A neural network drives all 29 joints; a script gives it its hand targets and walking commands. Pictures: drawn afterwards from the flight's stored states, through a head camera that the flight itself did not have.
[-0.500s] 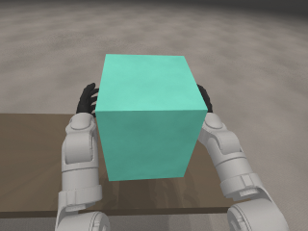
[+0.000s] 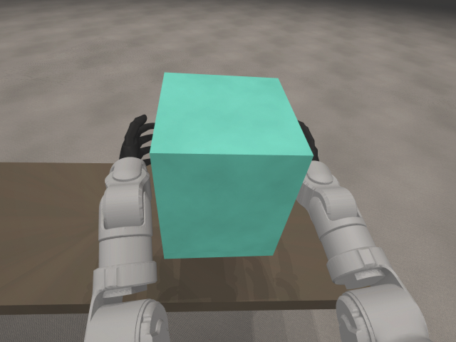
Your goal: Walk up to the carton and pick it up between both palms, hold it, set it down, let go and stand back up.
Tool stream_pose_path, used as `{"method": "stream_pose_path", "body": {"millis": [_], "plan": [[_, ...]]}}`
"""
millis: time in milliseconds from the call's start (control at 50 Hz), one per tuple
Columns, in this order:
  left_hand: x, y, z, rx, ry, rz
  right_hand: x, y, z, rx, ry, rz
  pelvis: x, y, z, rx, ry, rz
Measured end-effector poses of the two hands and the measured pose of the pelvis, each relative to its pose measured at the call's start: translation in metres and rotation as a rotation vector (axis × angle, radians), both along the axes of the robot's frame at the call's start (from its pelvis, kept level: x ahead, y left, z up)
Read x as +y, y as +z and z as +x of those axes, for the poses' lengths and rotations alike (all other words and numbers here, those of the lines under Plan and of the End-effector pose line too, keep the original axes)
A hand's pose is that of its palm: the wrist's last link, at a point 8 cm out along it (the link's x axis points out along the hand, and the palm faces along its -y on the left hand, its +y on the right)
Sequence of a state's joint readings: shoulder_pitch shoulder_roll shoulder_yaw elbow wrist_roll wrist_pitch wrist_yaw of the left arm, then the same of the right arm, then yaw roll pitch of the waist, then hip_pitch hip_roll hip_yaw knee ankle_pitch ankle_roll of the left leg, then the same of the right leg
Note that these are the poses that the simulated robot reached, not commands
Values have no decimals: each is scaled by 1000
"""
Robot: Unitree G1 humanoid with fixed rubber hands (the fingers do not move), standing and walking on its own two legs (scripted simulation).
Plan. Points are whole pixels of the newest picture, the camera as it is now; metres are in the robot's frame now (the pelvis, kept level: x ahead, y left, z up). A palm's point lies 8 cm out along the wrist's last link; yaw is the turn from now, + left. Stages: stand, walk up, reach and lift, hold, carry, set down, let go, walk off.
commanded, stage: hold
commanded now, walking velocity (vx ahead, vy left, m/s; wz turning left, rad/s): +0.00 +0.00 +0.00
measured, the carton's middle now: (221, 168) +0.38 +0.01 +0.16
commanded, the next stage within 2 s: none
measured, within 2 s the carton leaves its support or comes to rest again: neither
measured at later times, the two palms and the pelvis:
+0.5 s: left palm (130, 159) +0.35 +0.15 +0.20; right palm (305, 166) +0.35 -0.14 +0.18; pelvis +0.00 +0.01 +0.00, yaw +0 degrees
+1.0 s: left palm (130, 162) +0.36 +0.16 +0.20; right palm (303, 162) +0.36 -0.13 +0.18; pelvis +0.00 +0.00 +0.00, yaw +1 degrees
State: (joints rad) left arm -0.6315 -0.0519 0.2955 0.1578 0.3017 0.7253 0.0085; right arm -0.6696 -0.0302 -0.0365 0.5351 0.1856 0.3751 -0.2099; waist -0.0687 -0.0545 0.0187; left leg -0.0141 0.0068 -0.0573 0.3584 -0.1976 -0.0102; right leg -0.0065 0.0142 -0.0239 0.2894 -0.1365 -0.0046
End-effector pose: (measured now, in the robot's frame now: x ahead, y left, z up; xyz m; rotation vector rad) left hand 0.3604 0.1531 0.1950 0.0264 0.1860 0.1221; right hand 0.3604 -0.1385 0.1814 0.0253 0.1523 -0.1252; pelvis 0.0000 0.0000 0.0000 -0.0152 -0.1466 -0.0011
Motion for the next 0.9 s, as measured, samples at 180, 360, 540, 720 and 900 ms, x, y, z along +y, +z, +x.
{"method": "stream_pose_path", "body": {"millis": [180, 360, 540, 720, 900], "plan": [[5, -3, -8, -36, 3, -25, 5, 9, -5, -36, 8, 10, -5, -1, 6, -4, 11, -7], [5, 5, -6, -13, -6, 17, 5, 4, -5, -12, 0, 27, 1, -1, 3, -16, 10, -2], [1, 9, -6, -27, -13, 20, 1, -1, -9, -27, -8, 29, 7, 0, 1, -6, -3, -3], [8, -1, -6, -9, -4, -24, 7, 2, -6, -8, -2, -2, 4, 0, -1, -4, -4, -1], [9, -1, -7, -29, 5, 0, 9, 9, -4, -30, 6, 16, 2, -1, 2, -5, 14, -7]]}}
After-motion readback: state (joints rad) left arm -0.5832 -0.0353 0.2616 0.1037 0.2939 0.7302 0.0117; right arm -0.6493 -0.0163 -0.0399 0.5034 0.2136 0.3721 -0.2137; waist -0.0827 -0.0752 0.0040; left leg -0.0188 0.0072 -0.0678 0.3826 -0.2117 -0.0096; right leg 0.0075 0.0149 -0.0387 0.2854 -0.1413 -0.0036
